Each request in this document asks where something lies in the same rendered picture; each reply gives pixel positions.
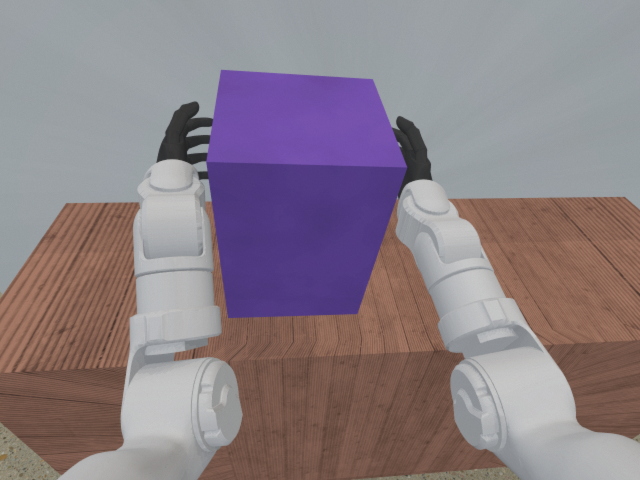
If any left robot hand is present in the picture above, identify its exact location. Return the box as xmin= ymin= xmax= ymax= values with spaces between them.
xmin=156 ymin=101 xmax=213 ymax=180

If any right robot forearm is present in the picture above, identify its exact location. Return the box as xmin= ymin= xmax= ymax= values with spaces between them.
xmin=396 ymin=180 xmax=576 ymax=416

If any carton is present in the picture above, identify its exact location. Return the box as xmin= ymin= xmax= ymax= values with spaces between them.
xmin=206 ymin=70 xmax=407 ymax=318

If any left robot upper arm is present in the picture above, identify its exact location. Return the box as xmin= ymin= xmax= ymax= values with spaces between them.
xmin=57 ymin=357 xmax=242 ymax=480

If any left robot forearm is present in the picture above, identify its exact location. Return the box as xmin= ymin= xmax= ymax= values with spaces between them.
xmin=121 ymin=159 xmax=222 ymax=439

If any pedestal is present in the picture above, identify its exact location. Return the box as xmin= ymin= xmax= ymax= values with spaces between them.
xmin=0 ymin=197 xmax=640 ymax=480

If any right robot hand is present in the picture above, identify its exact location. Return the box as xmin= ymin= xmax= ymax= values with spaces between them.
xmin=392 ymin=116 xmax=433 ymax=199

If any right robot upper arm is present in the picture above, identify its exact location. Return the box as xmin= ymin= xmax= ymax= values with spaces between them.
xmin=450 ymin=346 xmax=640 ymax=480

